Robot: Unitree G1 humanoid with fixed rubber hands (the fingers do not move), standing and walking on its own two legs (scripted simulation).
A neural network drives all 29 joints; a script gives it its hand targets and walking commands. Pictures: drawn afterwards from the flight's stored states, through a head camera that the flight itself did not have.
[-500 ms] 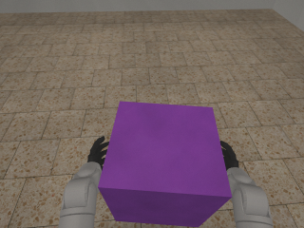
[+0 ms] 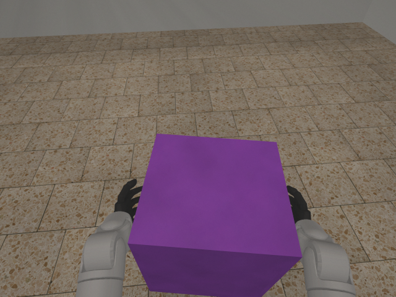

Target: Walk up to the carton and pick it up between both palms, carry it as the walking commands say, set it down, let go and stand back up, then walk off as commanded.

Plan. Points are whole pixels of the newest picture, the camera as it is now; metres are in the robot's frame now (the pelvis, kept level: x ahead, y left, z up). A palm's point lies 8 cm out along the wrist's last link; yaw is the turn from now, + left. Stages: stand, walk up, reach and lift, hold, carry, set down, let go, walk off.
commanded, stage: carry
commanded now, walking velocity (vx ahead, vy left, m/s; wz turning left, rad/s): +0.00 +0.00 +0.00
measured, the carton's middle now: (209, 220) +0.29 +0.00 -0.03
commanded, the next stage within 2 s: none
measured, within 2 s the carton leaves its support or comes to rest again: neither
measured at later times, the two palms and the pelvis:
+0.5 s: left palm (141, 118) +0.53 +0.18 +0.07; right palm (274, 121) +0.52 -0.16 +0.07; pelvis +0.26 +0.01 +0.01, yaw -1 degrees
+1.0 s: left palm (137, 62) +0.74 +0.23 +0.12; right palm (249, 62) +0.74 -0.12 +0.12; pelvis +0.50 +0.05 +0.03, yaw +1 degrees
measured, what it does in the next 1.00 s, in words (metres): walks ahead: left foot, then right foot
